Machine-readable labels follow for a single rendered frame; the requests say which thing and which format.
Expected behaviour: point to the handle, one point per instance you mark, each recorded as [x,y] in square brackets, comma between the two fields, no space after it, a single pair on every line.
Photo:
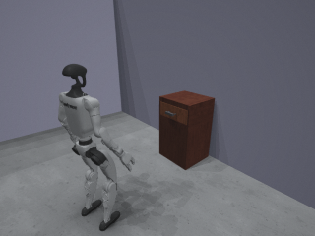
[169,113]

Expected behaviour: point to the robot left hand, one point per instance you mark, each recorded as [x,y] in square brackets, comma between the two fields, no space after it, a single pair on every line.
[74,138]

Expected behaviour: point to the left robot forearm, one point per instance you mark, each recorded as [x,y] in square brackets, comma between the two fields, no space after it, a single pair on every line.
[66,126]

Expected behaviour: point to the robot right hand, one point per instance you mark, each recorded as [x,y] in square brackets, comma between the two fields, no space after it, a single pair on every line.
[125,159]

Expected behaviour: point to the robot head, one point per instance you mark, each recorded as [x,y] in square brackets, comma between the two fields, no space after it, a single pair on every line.
[73,71]

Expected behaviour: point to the robot right foot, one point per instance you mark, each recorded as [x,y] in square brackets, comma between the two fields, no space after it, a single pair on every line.
[104,225]

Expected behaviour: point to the left robot upper arm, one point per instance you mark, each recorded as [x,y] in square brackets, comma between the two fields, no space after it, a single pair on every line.
[61,110]

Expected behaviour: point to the cabinet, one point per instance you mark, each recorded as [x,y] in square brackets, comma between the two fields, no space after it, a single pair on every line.
[186,145]

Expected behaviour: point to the right robot forearm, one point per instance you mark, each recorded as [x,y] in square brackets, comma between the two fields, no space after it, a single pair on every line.
[110,143]

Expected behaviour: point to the drawer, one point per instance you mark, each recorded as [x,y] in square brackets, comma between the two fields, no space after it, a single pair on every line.
[181,115]

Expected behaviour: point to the right robot upper arm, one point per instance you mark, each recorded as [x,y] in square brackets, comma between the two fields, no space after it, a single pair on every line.
[92,105]

